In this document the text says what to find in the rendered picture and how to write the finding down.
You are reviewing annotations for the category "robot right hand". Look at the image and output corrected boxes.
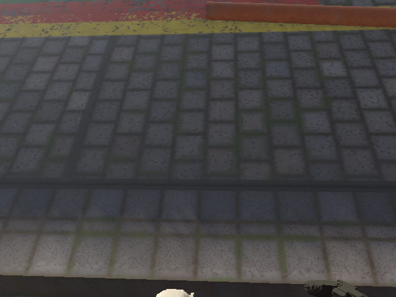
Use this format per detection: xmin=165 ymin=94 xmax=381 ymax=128
xmin=304 ymin=280 xmax=367 ymax=297

